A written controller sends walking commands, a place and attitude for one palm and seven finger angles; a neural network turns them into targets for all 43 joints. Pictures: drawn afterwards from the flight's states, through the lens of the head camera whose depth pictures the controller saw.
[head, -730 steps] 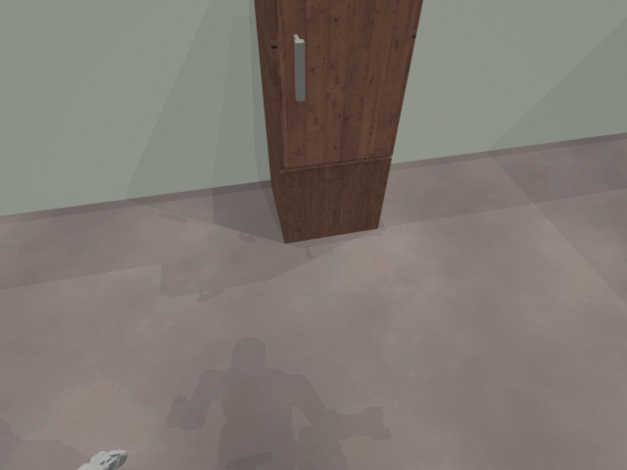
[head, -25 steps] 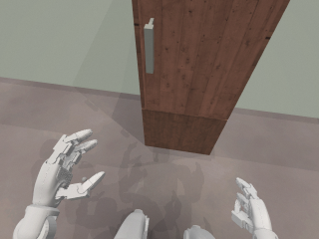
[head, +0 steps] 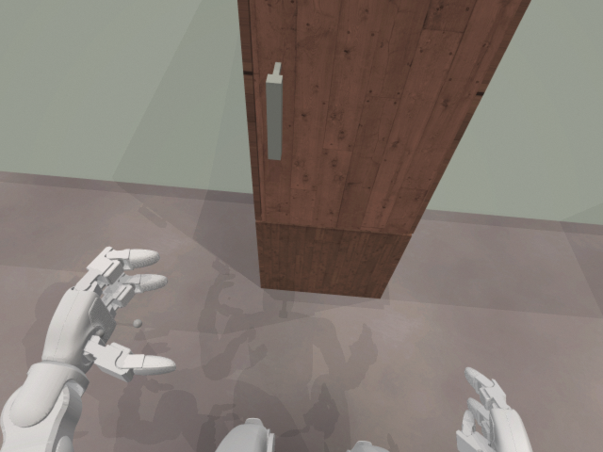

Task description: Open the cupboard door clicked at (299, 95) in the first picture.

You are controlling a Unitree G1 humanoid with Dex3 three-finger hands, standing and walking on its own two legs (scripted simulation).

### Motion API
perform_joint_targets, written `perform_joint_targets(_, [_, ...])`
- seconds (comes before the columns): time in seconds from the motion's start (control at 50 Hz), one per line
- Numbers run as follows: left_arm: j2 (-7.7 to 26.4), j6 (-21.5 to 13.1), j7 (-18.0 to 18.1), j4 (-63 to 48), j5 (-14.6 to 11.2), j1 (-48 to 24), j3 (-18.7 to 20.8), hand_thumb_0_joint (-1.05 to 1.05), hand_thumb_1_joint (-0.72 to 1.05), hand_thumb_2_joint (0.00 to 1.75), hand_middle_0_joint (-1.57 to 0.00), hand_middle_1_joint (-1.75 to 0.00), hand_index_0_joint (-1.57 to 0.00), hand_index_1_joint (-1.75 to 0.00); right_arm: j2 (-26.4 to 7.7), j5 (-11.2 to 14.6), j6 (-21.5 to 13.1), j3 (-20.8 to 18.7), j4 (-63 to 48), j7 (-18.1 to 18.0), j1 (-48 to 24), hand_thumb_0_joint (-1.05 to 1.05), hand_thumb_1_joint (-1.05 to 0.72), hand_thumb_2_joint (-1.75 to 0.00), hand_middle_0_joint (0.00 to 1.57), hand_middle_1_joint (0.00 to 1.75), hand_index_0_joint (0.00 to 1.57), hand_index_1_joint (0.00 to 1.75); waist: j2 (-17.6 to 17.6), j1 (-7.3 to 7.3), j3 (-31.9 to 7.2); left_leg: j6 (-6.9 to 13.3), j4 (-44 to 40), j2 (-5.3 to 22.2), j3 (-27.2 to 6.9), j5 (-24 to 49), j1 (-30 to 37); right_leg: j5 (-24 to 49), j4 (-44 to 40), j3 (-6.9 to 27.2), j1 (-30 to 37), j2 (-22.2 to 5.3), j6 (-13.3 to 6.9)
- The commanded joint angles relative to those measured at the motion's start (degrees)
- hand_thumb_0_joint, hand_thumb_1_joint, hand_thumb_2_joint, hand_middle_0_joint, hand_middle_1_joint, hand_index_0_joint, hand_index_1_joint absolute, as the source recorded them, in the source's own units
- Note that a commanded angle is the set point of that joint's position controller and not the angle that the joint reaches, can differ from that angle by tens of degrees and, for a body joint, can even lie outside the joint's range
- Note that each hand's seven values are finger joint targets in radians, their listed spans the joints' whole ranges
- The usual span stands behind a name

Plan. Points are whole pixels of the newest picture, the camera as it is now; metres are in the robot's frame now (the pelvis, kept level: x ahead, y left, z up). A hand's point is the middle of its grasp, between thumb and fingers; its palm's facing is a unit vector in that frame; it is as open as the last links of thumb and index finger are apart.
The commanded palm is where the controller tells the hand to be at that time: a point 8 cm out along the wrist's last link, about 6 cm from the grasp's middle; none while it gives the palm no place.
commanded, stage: raise the hand with hooked fingers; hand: left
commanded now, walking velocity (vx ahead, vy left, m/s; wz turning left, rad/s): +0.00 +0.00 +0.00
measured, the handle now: (276, 113) +0.65 +0.08 +0.07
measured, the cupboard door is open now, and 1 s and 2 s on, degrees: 0 0 0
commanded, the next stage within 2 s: move the hooked fingers beside the handle in 0.94 s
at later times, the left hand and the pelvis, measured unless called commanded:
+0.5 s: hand (85, 260) +0.30 +0.27 +0.10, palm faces +0.03 -1.00 -0.05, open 14.0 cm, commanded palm +0.27 +0.31 +0.09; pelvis +0.02 -0.01 +0.02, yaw +1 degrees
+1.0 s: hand (109, 274) +0.29 +0.24 +0.09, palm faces -0.02 -1.00 -0.03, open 14.0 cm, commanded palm +0.27 +0.29 +0.09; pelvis +0.01 -0.03 +0.02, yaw +0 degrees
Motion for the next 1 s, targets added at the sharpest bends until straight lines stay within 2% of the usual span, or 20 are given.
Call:
perform_joint_targets(0.0, [11.7, -4.3, 1.7, -13.8, -2.5, -8.7, 9.8, 0.0, -0.48, 0.31, -0.3, -1.18, -0.3, -1.18, -7.2, -0.2, -3.2, -2.6, -8.6, -0.1, -2.4, 0.0, -0.9, -0.9, 0.2, 0.3, 0.2, 0.3, 6.9, 1.42, -11.8, -3.2, -14.9, 1.4, -6.9, 8.2, 18.3, 6.7, -7.4, -1.7, 1.4, 2.3, -2.6])
perform_joint_targets(0.06, [10.6, -3.6, 0.9, -8.4, -2.3, -10.3, 8.8, 0.0, -0.5, 0.3, -0.3, -1.2, -0.3, -1.2, -7.4, -0.2, -2.7, -2.5, -7.7, 0.3, -1.6, 0.0, -0.9, -0.9, 0.2, 0.3, 0.2, 0.3, 5.8, 0.19, -9.1, -3.2, -14.7, 1.3, -6.2, 9.0, 17.8, 7.7, -8.5, -1.7, 0.9, 2.4, -2.3])
perform_joint_targets(0.12, [11.5, -1.4, -2.8, -2.9, -2.4, -13.5, 8.3, 0.0, -0.5, 0.3, -0.3, -1.2, -0.3, -1.2, -8.2, 0.1, -2.0, -2.6, -7.6, 0.0, -1.2, 0.0, -0.9, -0.9, 0.2, 0.3, 0.2, 0.3, 2.8, -0.57, -8.5, -2.6, -14.1, 0.7, -5.1, 8.9, 16.4, 8.6, -9.8, -1.2, 1.9, 2.6, -2.2])
perform_joint_targets(0.14, [11.9, -0.8, -4.1, -2.4, -2.4, -14.9, 8.1, 0.0, -0.5, 0.3, -0.3, -1.2, -0.3, -1.2, -8.4, 0.3, -1.9, -2.5, -7.7, 0.0, -1.4, 0.0, -0.9, -0.9, 0.2, 0.3, 0.2, 0.3, 3.5, -0.57, -8.9, -2.6, -14.2, 0.7, -5.0, 9.2, 16.8, 8.8, -10.1, -1.1, 2.3, 2.6, -2.2])
perform_joint_targets(0.2, [15.7, 0.2, -7.0, -3.0, -3.2, -19.3, 10.5, 0.0, -0.5, 0.3, -0.3, -1.2, -0.3, -1.2, -8.7, 0.3, -1.9, -2.4, -8.1, -0.4, -1.5, 0.0, -0.9, -0.9, 0.2, 0.3, 0.2, 0.3, 4.7, -0.05, -12.8, -2.4, -13.8, 0.4, -4.8, 12.2, 19.4, 11.1, -10.5, -0.6, 4.4, 2.6, -2.4])
perform_joint_targets(0.26, [18.7, -0.9, -7.8, -4.2, -4.3, -21.8, 14.0, 0.0, -0.5, 0.3, -0.3, -1.2, -0.3, -1.2, -8.5, 0.1, -2.1, -2.3, -7.8, -0.7, -1.7, 0.0, -0.9, -0.9, 0.2, 0.3, 0.2, 0.3, 4.6, 0.52, -15.3, -2.3, -13.8, 0.4, -4.7, 14.7, 21.5, 12.7, -10.9, -0.4, 6.1, 2.7, -2.5])
perform_joint_targets(0.28, [20.7, -1.2, -7.8, -3.1, -4.6, -22.7, 15.6, 0.0, -0.5, 0.3, -0.3, -1.2, -0.3, -1.2, -8.7, -0.2, -2.0, -2.0, -7.6, -0.7, -1.4, 0.0, -0.9, -0.9, 0.2, 0.3, 0.2, 0.3, 5.5, 0.93, -14.8, -2.4, -13.6, 0.1, -4.6, 15.6, 21.3, 13.5, -10.7, -0.3, 6.4, 3.0, -2.7])
perform_joint_targets(0.38, [21.7, -1.5, -9.1, 3.5, -5.3, -25.0, 17.3, 0.0, -0.5, 0.3, -0.3, -1.2, -0.3, -1.2, -8.8, -0.1, -1.5, -1.9, -6.7, -0.8, -1.0, 0.0, -0.9, -0.9, 0.2, 0.3, 0.2, 0.3, 4.1, 0.71, -12.1, -2.2, -14.1, 0.0, -4.2, 15.0, 20.0, 13.7, -11.6, -0.1, 6.8, 3.0, -2.7])
perform_joint_targets(0.42, [21.5, -0.2, -10.5, 7.1, -5.1, -25.9, 16.7, 0.0, -0.5, 0.3, -0.3, -1.2, -0.3, -1.2, -8.9, 0.2, -1.2, -2.0, -6.4, -0.9, -0.9, 0.0, -0.9, -0.9, 0.2, 0.3, 0.2, 0.3, 4.4, 0.41, -11.4, -2.0, -14.3, -0.2, -3.6, 14.3, 19.3, 13.9, -12.3, 0.2, 6.8, 2.6, -2.4])
perform_joint_targets(0.44, [19.4, 0.5, -11.4, 7.8, -5.1, -25.0, 14.7, 0.0, -0.5, 0.3, -0.3, -1.2, -0.3, -1.2, -8.9, 0.4, -1.2, -2.1, -6.7, -0.9, -0.9, 0.0, -0.9, -0.9, 0.2, 0.3, 0.2, 0.3, 4.3, 0.24, -11.3, -1.9, -14.3, -0.3, -3.4, 14.5, 19.5, 14.2, -12.6, 0.3, 6.7, 2.5, -2.4])
perform_joint_targets(0.48, [17.9, 1.5, -13.1, 8.5, -5.4, -23.6, 12.8, 0.0, -0.5, 0.3, -0.3, -1.2, -0.3, -1.2, -9.1, 0.5, -1.3, -2.3, -7.5, -0.6, -0.5, 0.0, -0.9, -0.9, 0.2, 0.3, 0.2, 0.3, 3.9, 0.56, -12.6, -1.6, -13.9, -0.4, -3.3, 16.5, 20.2, 16.3, -12.6, 0.5, 7.7, 2.7, -2.5])
perform_joint_targets(0.5, [18.5, 1.8, -13.4, 8.1, -5.6, -23.1, 13.3, 0.0, -0.5, 0.3, -0.3, -1.2, -0.3, -1.2, -9.1, 0.5, -1.3, -2.5, -7.6, -0.4, -0.4, 0.0, -0.9, -0.9, 0.2, 0.3, 0.2, 0.3, 2.8, 0.75, -13.4, -1.6, -13.9, -0.4, -3.1, 16.8, 20.1, 17.1, -12.7, 0.6, 8.1, 2.5, -2.3])
perform_joint_targets(0.54, [19.8, 1.2, -13.3, 6.0, -5.5, -23.0, 14.3, 0.0, -0.5, 0.3, -0.3, -1.2, -0.3, -1.2, -9.2, 0.4, -1.3, -2.7, -7.9, -0.1, -0.3, 0.0, -0.9, -0.9, 0.2, 0.3, 0.2, 0.3, 2.8, 0.83, -14.7, -1.5, -13.7, -0.4, -3.0, 17.7, 20.5, 17.7, -12.6, 0.7, 8.3, 2.5, -2.2])
perform_joint_targets(0.58, [22.2, -0.1, -12.4, 4.8, -5.8, -23.5, 16.6, 0.0, -0.5, 0.3, -0.3, -1.2, -0.3, -1.2, -9.4, 0.0, -1.3, -2.8, -8.0, 0.2, -0.2, 0.0, -0.9, -0.9, 0.2, 0.3, 0.2, 0.3, 2.4, 1.31, -13.8, -1.5, -13.5, -0.5, -3.1, 17.6, 19.6, 17.4, -12.3, 1.0, 8.6, 2.8, -2.5])
perform_joint_targets(0.68, [23.7, -3.4, -9.7, 3.7, -6.2, -25.1, 19.7, 0.0, -0.5, 0.3, -0.3, -1.2, -0.3, -1.2, -8.8, -0.3, -0.9, -2.7, -7.8, 0.4, -0.1, 0.0, -0.9, -0.9, 0.2, 0.3, 0.2, 0.3, 3.0, 1.41, -13.5, -1.4, -13.5, -0.5, -2.4, 15.9, 18.9, 16.0, -12.2, 1.7, 9.0, 2.7, -2.3])
perform_joint_targets(0.74, [21.2, -3.4, -9.9, 5.3, -5.5, -25.0, 17.1, 0.0, -0.5, 0.3, -0.3, -1.2, -0.3, -1.2, -8.4, 0.0, -0.7, -2.6, -7.6, 0.3, -0.4, 0.0, -0.9, -0.9, 0.2, 0.3, 0.2, 0.3, 5.3, 0.84, -12.8, -1.4, -13.8, -0.6, -2.0, 14.0, 18.4, 14.6, -12.8, 2.1, 8.5, 2.2, -2.0])
perform_joint_targets(0.8, [20.0, -2.3, -11.3, 6.0, -5.1, -24.8, 14.9, 0.0, -0.5, 0.3, -0.3, -1.2, -0.3, -1.2, -8.5, 0.3, -0.7, -2.6, -7.7, 0.0, -0.4, 0.0, -0.9, -0.9, 0.2, 0.3, 0.2, 0.3, 4.4, 0.28, -12.4, -1.1, -13.6, -0.5, -2.0, 13.5, 18.5, 14.6, -13.3, 2.4, 8.2, 2.2, -1.9])
perform_joint_targets(0.84, [20.3, -1.8, -11.7, 6.2, -5.2, -24.7, 14.8, 0.0, -0.5, 0.3, -0.3, -1.2, -0.3, -1.2, -8.5, 0.5, -0.7, -2.5, -7.7, -0.1, -0.7, 0.0, -0.9, -0.9, 0.2, 0.3, 0.2, 0.3, 4.9, 0.21, -12.1, -1.1, -13.9, -0.5, -1.9, 11.9, 18.1, 12.8, -14.0, 2.8, 7.8, 2.0, -1.7])
perform_joint_targets(0.92, [21.7, -1.9, -11.8, 6.9, -6.2, -25.8, 16.8, 0.0, -0.5, 0.3, -0.3, -1.2, -0.3, -1.2, -8.5, 0.3, -0.8, -2.3, -7.8, -0.4, -0.9, 0.0, -0.9, -0.9, 0.2, 0.3, 0.2, 0.3, 1.1, 0.38, -11.4, -1.1, -13.7, -0.6, -2.2, 10.7, 16.4, 11.3, -14.6, 3.5, 8.7, 2.0, -1.6])
perform_joint_targets(0.98, [22.0, -2.8, -11.3, 6.8, -6.4, -26.7, 17.2, 0.0, -0.5, 0.3, -0.3, -1.2, -0.3, -1.2, -8.6, 0.2, -1.0, -2.1, -7.8, -0.5, -1.0, 0.0, -0.9, -0.9, 0.2, 0.3, 0.2, 0.3, 2.8, 0.85, -11.4, -1.2, -13.6, -0.6, -2.3, 10.7, 16.4, 10.7, -14.0, 3.4, 8.5, 2.1, -1.9])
